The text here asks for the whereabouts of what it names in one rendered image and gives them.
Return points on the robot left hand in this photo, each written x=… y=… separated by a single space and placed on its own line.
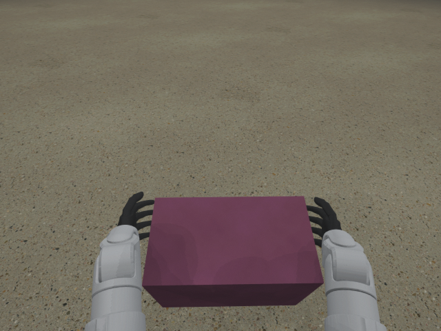
x=130 y=217

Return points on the left robot forearm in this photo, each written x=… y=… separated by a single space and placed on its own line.
x=117 y=283

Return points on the robot right hand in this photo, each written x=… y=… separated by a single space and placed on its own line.
x=327 y=222

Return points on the carton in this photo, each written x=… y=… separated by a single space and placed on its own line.
x=230 y=251

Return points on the right robot forearm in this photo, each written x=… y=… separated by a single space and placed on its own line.
x=349 y=285

